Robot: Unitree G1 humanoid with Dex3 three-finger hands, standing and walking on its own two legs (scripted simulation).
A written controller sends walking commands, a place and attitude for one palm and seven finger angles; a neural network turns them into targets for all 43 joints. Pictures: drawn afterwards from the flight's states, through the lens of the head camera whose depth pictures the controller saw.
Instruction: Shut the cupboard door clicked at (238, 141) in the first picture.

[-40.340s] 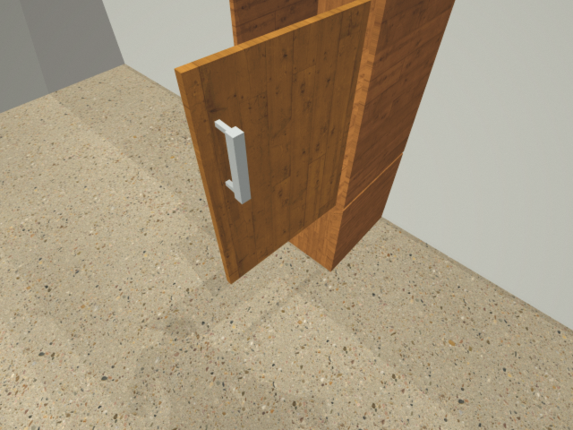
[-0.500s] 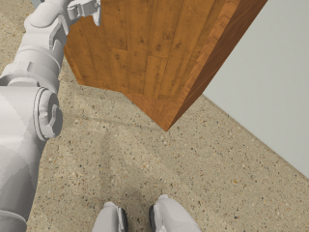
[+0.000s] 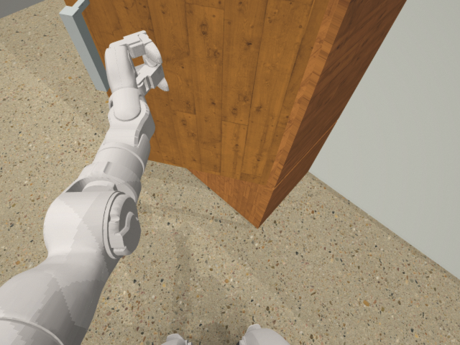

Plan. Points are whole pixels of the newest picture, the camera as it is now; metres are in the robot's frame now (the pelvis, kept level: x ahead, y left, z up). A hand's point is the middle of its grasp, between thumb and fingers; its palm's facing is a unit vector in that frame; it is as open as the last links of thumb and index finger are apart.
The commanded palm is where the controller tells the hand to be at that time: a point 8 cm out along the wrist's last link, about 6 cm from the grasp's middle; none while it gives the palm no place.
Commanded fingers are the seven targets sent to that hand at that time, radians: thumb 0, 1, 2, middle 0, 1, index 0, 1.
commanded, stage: pull the fist back off the door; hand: left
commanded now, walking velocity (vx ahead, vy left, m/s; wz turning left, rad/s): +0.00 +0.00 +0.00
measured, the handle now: (94, 47) +0.64 +0.15 +0.12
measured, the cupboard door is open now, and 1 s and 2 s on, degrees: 29 29 29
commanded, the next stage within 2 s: draw the hand back to the body in 0.38 s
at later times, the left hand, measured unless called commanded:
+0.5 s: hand (176, 104) +0.48 +0.02 +0.12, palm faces +0.06 -1.00 -0.06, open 3.1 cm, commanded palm +0.46 +0.08 +0.12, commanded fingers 0.00 0.90 0.90 -1.30 -1.50 -1.30 -1.50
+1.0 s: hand (90, 159) +0.36 +0.12 +0.17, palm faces +0.07 -1.00 -0.03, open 3.1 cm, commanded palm +0.32 +0.18 +0.16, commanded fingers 0.00 0.90 0.90 -1.13 -1.32 -1.13 -1.32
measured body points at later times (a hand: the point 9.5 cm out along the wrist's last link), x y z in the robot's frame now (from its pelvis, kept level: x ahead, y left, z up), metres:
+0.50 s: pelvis -0.02 -0.01 +0.01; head +0.06 -0.01 +0.45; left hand +0.47 +0.07 +0.12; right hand +0.03 -0.26 -0.12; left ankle -0.01 +0.10 -0.69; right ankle -0.03 -0.09 -0.69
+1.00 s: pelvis -0.01 -0.01 +0.03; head -0.01 -0.02 +0.48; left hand +0.35 +0.17 +0.17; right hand +0.12 -0.26 -0.07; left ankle -0.01 +0.10 -0.69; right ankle -0.03 -0.09 -0.69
